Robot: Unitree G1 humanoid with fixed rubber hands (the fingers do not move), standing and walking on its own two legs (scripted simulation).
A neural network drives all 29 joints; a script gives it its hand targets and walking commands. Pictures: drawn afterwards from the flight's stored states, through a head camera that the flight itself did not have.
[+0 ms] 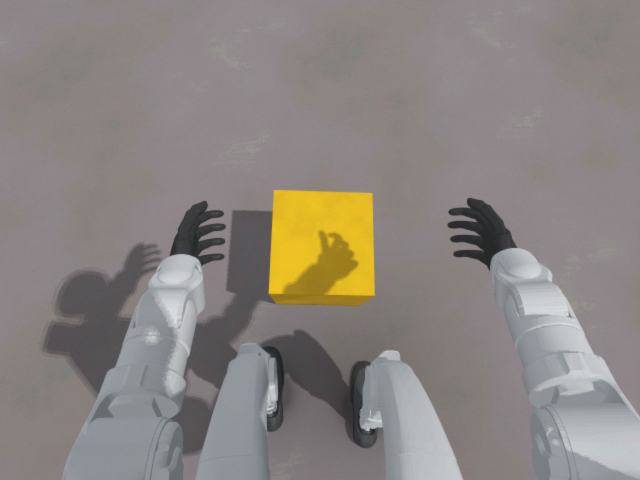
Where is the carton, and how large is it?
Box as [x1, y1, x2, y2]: [269, 190, 374, 305]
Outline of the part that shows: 274,190 269,276 269,294 276,303 285,304 358,305 374,295 371,193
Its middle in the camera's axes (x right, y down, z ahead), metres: +0.00 +0.04 +0.97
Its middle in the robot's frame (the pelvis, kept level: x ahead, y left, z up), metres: +0.48 +0.00 -0.56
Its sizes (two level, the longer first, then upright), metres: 0.237 0.228 0.250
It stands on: the floor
